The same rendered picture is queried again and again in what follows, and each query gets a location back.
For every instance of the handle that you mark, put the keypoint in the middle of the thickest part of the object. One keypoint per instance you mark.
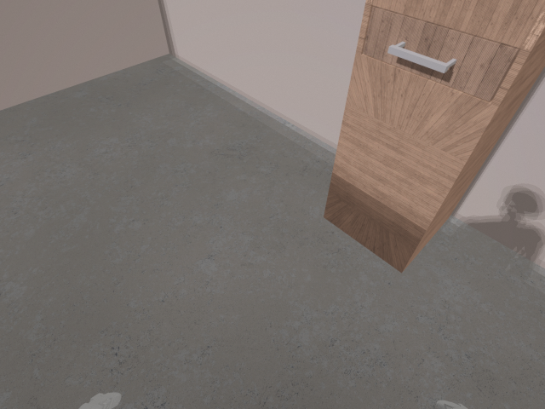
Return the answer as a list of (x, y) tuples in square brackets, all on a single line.
[(423, 60)]

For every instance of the left robot hand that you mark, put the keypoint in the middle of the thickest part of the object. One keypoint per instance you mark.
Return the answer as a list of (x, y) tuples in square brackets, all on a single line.
[(102, 401)]

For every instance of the cabinet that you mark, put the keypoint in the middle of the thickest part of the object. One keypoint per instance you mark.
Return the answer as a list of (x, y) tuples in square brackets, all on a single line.
[(409, 146)]

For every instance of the drawer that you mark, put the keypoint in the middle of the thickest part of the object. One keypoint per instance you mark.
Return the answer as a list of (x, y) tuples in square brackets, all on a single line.
[(481, 63)]

